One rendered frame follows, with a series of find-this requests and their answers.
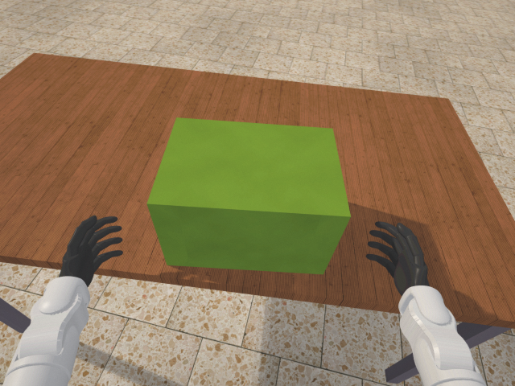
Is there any right robot hand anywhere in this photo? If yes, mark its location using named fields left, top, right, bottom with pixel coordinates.
left=366, top=221, right=430, bottom=295

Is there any table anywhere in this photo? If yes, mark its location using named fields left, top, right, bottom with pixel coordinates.
left=0, top=53, right=515, bottom=384

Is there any robot right forearm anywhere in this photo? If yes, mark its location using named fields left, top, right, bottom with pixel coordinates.
left=398, top=285, right=487, bottom=386

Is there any left robot hand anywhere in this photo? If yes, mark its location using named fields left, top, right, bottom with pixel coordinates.
left=59, top=216, right=123, bottom=287

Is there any robot left forearm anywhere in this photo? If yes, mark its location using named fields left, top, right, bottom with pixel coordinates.
left=2, top=276, right=90, bottom=386

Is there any carton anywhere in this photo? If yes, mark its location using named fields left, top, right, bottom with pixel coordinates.
left=147, top=117, right=351, bottom=274

